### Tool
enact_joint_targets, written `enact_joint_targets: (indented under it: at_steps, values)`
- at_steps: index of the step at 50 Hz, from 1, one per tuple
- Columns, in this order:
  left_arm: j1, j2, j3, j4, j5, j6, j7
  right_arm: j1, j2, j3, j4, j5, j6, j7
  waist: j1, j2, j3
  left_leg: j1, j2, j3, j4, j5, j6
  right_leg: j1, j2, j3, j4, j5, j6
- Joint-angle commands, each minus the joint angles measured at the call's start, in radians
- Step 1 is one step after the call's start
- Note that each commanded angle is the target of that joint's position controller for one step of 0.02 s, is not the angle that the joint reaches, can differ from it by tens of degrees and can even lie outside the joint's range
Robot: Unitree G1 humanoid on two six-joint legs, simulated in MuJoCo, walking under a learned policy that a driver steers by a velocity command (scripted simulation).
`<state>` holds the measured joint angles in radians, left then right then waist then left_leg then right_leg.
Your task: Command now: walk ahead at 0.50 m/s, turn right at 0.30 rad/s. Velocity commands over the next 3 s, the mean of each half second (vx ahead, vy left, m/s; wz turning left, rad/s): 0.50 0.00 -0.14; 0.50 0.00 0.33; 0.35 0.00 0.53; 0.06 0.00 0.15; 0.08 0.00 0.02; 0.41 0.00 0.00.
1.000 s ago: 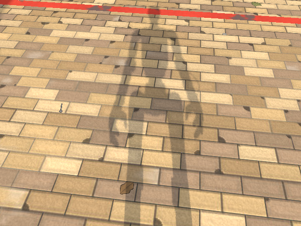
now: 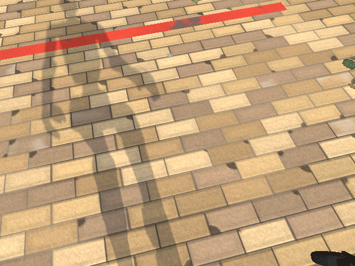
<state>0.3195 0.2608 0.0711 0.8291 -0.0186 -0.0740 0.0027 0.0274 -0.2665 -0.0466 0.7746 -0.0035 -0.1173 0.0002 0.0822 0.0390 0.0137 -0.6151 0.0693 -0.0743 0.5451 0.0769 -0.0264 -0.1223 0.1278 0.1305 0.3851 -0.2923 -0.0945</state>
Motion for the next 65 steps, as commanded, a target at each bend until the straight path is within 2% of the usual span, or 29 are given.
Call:
enact_joint_targets:
  at_steps: [1,3,4,5,6,7,8,10,14,19,26,28,29,30,31,32,33,34,37,46,51,54,56,57,58,59,60,62,65]
  values:
    - [0.072,0.135,0.027,-0.027,0.005,0.0,0.007,-0.111,-0.098,-0.018,-0.101,0.005,-0.032,0.02,0.009,-0.136,-0.013,0.059,-0.038,0.037,-0.057,-0.075,0.036,0.038,-0.289,0.213,-0.026,0.265,-0.125]
    - [0.056,0.147,0.029,-0.032,0.008,0.009,0.01,-0.035,-0.117,-0.026,-0.088,0.007,-0.041,0.023,-0.044,-0.168,-0.034,0.163,-0.064,0.066,-0.108,-0.142,0.076,0.077,-0.292,0.225,0.041,0.416,-0.105]
    - [0.036,0.129,0.021,-0.042,0.009,0.008,0.008,0.082,-0.151,-0.043,-0.057,-0.001,-0.045,0.019,-0.102,-0.162,-0.105,0.335,-0.056,0.057,-0.117,-0.113,0.115,0.056,-0.244,0.19,0.156,0.55,-0.081]
    - [0.008,0.097,0.004,-0.068,0.02,0.004,0.006,0.263,-0.208,-0.059,-0.033,-0.013,-0.046,0.012,-0.186,-0.094,-0.247,0.603,0.087,-0.082,-0.074,-0.07,0.191,-0.073,-0.188,0.12,0.412,0.471,-0.042]
    - [0.147,0.039,-0.013,-0.067,-0.006,-0.014,0.002,0.411,-0.287,-0.088,0.014,-0.019,-0.031,0.013,-0.167,0.195,-0.385,0.981,0.293,-0.498,-0.125,-0.248,0.362,-0.455,-0.035,0.001,0.773,0.074,0.042]
    - [0.138,0.093,-0.01,-0.061,-0.014,-0.024,0.001,0.418,-0.2,-0.067,0.024,0.011,-0.022,0.02,-0.179,0.216,-0.35,1.002,0.336,-0.679,-0.228,-0.423,0.364,-0.626,-0.052,0.052,0.889,-0.275,0.046]
    - [0.038,0.152,0.005,-0.077,-0.024,-0.026,-0.002,0.353,-0.136,-0.049,0.011,0.02,-0.015,0.017,-0.184,0.112,-0.187,0.879,0.303,-0.558,-0.242,-0.493,0.311,-0.705,-0.105,0.055,0.945,-0.205,0.042]
    - [-0.07,0.129,0.002,-0.107,0.005,-0.026,-0.001,0.24,-0.1,-0.031,-0.011,0.006,-0.001,0.019,-0.136,-0.008,-0.036,0.624,0.219,-0.357,-0.301,-0.349,0.271,-0.67,-0.189,-0.019,0.847,-0.064,0.046]
    - [-0.046,0.067,-0.006,-0.111,0.011,-0.009,-0.001,0.228,-0.103,-0.028,0.004,0.004,-0.007,0.024,-0.081,0.048,-0.019,0.466,0.148,-0.176,-0.383,-0.11,0.27,-0.563,-0.242,-0.066,0.682,0.016,0.073]
    - [-0.203,0.034,-0.025,-0.159,0.014,-0.017,-0.006,0.28,-0.152,-0.041,0.031,0.018,0.008,0.007,-0.122,0.032,-0.003,0.449,0.104,-0.03,-0.406,-0.011,0.236,-0.51,-0.228,-0.11,0.342,0.277,0.095]
    - [-0.348,0.075,-0.016,-0.222,-0.001,-0.032,-0.037,0.376,-0.177,-0.046,0.078,0.032,0.038,0.002,-0.148,0.051,0.031,0.593,0.18,-0.063,-0.322,-0.021,0.197,-0.447,-0.18,-0.114,0.134,0.255,0.051]
    - [-0.234,0.115,0.006,-0.198,0.004,-0.039,-0.036,0.351,-0.191,-0.048,0.076,0.033,0.049,-0.002,-0.066,0.052,-0.027,0.59,0.156,-0.053,-0.186,0.165,0.169,-0.26,-0.142,-0.142,0.075,0.218,0.02]
    - [-0.085,0.166,0.032,-0.158,0.011,-0.04,-0.027,0.348,-0.168,-0.038,0.069,0.026,0.049,-0.003,0.002,0.031,-0.128,0.514,0.101,-0.016,-0.006,0.203,0.14,-0.027,-0.161,-0.127,0.086,0.238,-0.01]
    - [0.106,0.251,0.054,-0.134,0.029,-0.036,-0.014,0.343,-0.101,-0.011,0.032,-0.003,0.044,-0.003,0.068,-0.106,-0.298,0.299,0.023,0.039,0.329,-0.089,0.097,0.282,-0.379,0.097,0.123,0.278,-0.077]
    - [0.131,0.29,0.06,-0.117,0.032,-0.025,-0.02,0.479,-0.008,0.013,0.027,0.019,0.025,0.001,0.0,-0.37,-0.416,-0.046,-0.107,0.025,0.626,-0.661,0.055,0.531,-0.569,0.512,0.007,0.07,-0.206]
    - [0.124,0.191,0.036,-0.124,0.023,-0.024,-0.02,0.418,-0.125,-0.015,0.043,0.043,0.018,0.001,0.039,-0.237,-0.336,-0.142,-0.06,-0.068,0.738,-0.649,0.059,0.457,-0.537,0.517,-0.048,-0.048,-0.17]
    - [0.064,0.155,0.022,-0.125,0.015,-0.026,-0.018,0.334,-0.159,-0.029,0.016,0.052,0.017,0.001,0.028,-0.19,-0.201,-0.184,-0.022,-0.051,0.746,-0.552,0.064,0.331,-0.508,0.362,-0.067,-0.013,-0.131]
    - [-0.008,0.131,0.013,-0.129,0.019,-0.029,-0.02,0.298,-0.146,-0.029,0.011,0.044,0.022,-0.004,-0.007,-0.126,-0.136,-0.143,0.019,-0.034,0.709,-0.467,0.058,0.199,-0.466,0.257,-0.099,0.067,-0.113]
    - [-0.107,0.083,0.007,-0.116,0.032,-0.046,-0.026,0.321,-0.097,-0.034,0.017,0.037,0.059,-0.002,-0.084,-0.156,-0.053,-0.025,0.071,-0.034,0.633,-0.351,0.045,-0.009,-0.397,0.059,-0.204,0.187,-0.099]
    - [-0.07,0.145,0.033,-0.047,0.031,-0.043,0.007,0.124,-0.043,-0.024,-0.064,0.023,0.073,0.025,-0.052,-0.08,0.04,-0.087,0.057,0.018,0.275,-0.015,0.031,0.021,-0.374,-0.243,-0.261,0.361,-0.075]
    - [0.003,0.182,0.048,-0.01,0.01,-0.01,0.012,-0.017,-0.038,-0.016,-0.145,0.025,0.072,0.055,-0.003,-0.072,0.086,-0.131,0.036,0.094,0.132,-0.099,0.073,0.184,-0.425,-0.298,-0.203,0.435,-0.058]
    - [-0.019,0.22,0.058,-0.013,-0.002,0.011,0.019,0.017,-0.074,-0.034,-0.17,0.026,0.078,0.064,-0.053,-0.119,0.029,0.0,-0.039,0.173,0.109,-0.244,0.125,0.236,-0.43,-0.341,-0.049,0.831,-0.026]
    - [-0.049,0.235,0.059,-0.02,-0.011,0.025,0.024,0.237,-0.149,-0.078,-0.126,0.03,0.082,0.055,-0.186,-0.123,-0.096,0.313,-0.13,0.211,0.039,-0.241,0.183,0.172,-0.389,-0.38,0.266,1.007,0.014]
    - [-0.043,0.209,0.047,-0.033,0.001,0.019,0.027,0.401,-0.228,-0.115,-0.085,0.029,0.09,0.035,-0.26,-0.054,-0.186,0.622,-0.082,0.082,0.004,-0.198,0.232,-0.048,-0.349,-0.381,0.549,0.767,0.061]
    - [0.052,0.047,-0.002,-0.09,0.044,-0.008,0.012,0.382,-0.348,-0.133,-0.084,0.034,0.086,0.024,-0.133,0.229,-0.248,0.965,0.185,-0.463,-0.052,-0.274,0.41,-0.526,-0.15,-0.314,0.917,-0.218,0.127]
    - [-0.03,0.105,-0.002,-0.107,0.008,-0.054,-0.003,0.423,-0.285,-0.109,-0.12,0.023,0.07,0.03,-0.196,0.123,-0.413,1.045,0.276,-0.773,-0.221,-0.413,0.477,-0.65,-0.101,-0.059,1.045,-0.319,0.116]
    - [-0.146,0.16,0.013,-0.141,-0.031,-0.073,-0.01,0.378,-0.227,-0.091,-0.116,0.01,0.058,0.034,-0.214,0.063,-0.268,0.956,0.256,-0.627,-0.246,-0.261,0.418,-0.73,-0.146,-0.039,1.038,-0.232,0.097]
    - [-0.143,0.157,0.014,-0.127,0.01,-0.074,0.006,0.225,-0.161,-0.071,-0.143,0.015,0.054,0.03,-0.114,-0.035,-0.107,0.643,0.172,-0.356,-0.214,0.114,0.347,-0.624,-0.22,-0.052,0.88,-0.114,0.1]
    - [-0.094,0.15,0.024,-0.126,0.032,-0.026,0.014,0.161,-0.156,-0.067,-0.17,0.001,0.059,0.017,-0.045,-0.027,-0.088,0.416,0.115,-0.216,-0.233,0.389,0.328,-0.465,-0.229,-0.069,0.764,-0.073,0.136]
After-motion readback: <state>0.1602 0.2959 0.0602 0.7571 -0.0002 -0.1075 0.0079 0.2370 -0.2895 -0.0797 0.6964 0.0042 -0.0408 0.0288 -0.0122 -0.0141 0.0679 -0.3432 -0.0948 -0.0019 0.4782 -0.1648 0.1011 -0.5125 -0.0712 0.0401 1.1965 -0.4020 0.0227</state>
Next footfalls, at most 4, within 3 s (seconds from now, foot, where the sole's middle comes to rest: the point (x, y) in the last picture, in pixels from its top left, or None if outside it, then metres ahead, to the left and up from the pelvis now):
0.10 left None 0.23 0.14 -0.78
0.58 right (241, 262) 0.49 -0.13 -0.78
1.14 left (171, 195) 0.75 0.15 -0.78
1.58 right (199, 148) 1.00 0.04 -0.78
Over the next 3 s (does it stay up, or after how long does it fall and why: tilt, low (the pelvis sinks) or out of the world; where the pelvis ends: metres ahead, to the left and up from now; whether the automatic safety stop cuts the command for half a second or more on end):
stays up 1.08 0.26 -0.02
